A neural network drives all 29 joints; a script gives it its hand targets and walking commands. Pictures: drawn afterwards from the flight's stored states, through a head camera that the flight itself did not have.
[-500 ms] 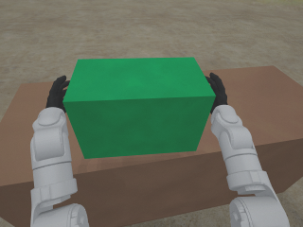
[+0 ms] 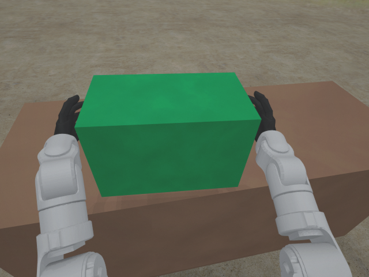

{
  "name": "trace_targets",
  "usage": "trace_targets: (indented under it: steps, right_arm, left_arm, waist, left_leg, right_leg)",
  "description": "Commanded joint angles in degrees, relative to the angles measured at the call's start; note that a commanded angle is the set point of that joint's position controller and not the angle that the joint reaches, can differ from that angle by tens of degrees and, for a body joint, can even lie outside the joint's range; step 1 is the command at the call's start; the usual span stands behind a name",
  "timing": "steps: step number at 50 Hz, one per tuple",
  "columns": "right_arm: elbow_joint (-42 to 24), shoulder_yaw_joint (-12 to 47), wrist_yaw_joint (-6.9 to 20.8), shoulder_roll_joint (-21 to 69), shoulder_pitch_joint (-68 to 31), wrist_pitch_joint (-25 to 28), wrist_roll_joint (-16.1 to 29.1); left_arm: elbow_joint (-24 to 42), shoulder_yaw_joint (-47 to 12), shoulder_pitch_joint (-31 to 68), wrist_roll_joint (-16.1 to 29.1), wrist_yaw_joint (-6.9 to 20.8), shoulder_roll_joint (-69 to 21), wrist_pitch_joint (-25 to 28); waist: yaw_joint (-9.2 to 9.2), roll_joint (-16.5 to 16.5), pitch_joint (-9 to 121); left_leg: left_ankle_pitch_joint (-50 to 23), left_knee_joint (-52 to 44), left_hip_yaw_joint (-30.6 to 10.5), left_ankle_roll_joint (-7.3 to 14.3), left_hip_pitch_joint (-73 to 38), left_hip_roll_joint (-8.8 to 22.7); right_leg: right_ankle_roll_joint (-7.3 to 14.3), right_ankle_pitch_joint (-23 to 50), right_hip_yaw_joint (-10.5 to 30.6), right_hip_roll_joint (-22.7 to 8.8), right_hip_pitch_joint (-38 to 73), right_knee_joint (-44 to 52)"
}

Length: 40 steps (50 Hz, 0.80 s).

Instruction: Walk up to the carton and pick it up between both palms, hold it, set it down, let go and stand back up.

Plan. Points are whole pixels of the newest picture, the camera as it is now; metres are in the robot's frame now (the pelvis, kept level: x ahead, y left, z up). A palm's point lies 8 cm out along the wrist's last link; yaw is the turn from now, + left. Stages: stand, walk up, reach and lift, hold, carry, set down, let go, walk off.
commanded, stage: hold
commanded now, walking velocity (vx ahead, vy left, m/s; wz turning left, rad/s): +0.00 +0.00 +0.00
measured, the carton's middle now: (169, 133) +0.38 +0.01 +0.14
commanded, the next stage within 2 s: none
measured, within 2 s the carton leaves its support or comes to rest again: neither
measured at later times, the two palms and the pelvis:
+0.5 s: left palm (70, 135) +0.35 +0.20 +0.18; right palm (265, 130) +0.34 -0.19 +0.17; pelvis +0.00 +0.00 +0.00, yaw +0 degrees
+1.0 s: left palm (70, 135) +0.35 +0.20 +0.18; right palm (264, 130) +0.34 -0.19 +0.17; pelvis +0.00 +0.00 +0.00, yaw +0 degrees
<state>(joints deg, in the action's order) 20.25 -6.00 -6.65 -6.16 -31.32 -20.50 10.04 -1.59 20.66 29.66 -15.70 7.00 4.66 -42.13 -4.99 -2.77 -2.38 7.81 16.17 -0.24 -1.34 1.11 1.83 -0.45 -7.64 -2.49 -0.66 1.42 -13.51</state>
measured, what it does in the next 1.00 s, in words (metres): stands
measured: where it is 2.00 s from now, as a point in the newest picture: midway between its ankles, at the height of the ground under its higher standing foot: outside the picture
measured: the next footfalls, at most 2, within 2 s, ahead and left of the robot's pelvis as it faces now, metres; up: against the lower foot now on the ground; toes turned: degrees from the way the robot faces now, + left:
none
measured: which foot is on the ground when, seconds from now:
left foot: down 0.00-1.00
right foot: down 0.00-1.00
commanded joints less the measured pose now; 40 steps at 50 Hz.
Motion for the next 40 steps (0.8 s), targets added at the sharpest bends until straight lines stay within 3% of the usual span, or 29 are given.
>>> trace_targets:
  steps: [1, 17, 40]
  right_arm:
    - [-15.2, 20.2, 9.6, 19.5, -37.9, 2.8, 4.7]
    - [-14.7, 20.7, 10.0, 20.0, -39.5, 3.4, 4.6]
    - [-14.5, 20.2, 9.9, 19.7, -38.9, 3.9, 4.3]
  left_arm:
    - [8.1, -25.6, 31.8, 9.6, 8.3, -21.2, 3.4]
    - [7.0, -24.2, 32.4, 9.0, 8.1, -20.8, 3.6]
    - [7.1, -24.9, 32.4, 9.1, 8.0, -21.1, 3.9]
  waist:
    - [-0.88, 4.3, 19.8]
    - [0.37, 3.0, 21.0]
    - [-0.4, 3.8, 21.0]
  left_leg:
    - [-13.3, -0.8, 3.7, -1.6, -5.3, -4.0]
    - [-12.3, -1.0, 4.1, -0.7, -4.9, -4.1]
    - [-14.1, -0.5, 3.9, -1.4, -6.1, -4.0]
  right_leg:
    - [0.2, 8.2, -1.9, 3.0, 3.9, 0.8]
    - [-0.1, 8.8, -1.6, 2.8, 5.0, 0.5]
    - [0.1, 8.9, -2.1, 3.1, 4.3, 0.6]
